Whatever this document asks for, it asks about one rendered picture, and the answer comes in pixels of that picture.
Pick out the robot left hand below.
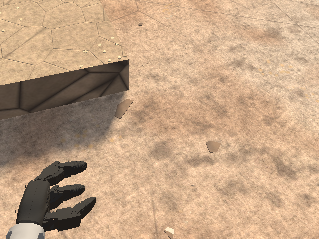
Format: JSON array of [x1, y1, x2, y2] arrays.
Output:
[[15, 160, 97, 232]]

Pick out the left robot forearm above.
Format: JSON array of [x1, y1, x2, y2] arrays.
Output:
[[6, 222, 46, 239]]

